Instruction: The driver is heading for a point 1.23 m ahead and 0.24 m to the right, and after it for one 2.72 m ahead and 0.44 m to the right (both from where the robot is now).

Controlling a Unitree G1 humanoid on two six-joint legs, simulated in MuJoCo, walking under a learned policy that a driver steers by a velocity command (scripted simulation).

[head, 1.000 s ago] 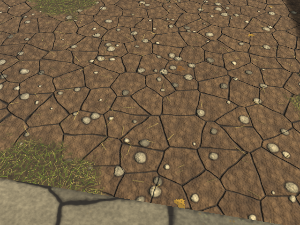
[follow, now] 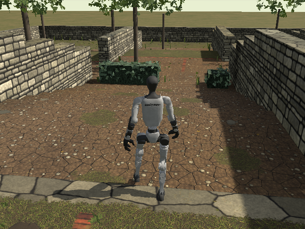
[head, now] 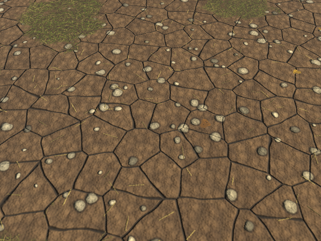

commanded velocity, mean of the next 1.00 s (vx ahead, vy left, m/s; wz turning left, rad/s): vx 0.50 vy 0.00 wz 0.00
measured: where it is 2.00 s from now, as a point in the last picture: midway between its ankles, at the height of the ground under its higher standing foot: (178, 129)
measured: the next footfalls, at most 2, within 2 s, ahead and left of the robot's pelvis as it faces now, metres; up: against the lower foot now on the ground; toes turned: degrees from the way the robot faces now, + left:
left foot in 0.18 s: +0.28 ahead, +0.16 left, -0.03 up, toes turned +2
right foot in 0.74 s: +0.63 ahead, -0.04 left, -0.03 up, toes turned -2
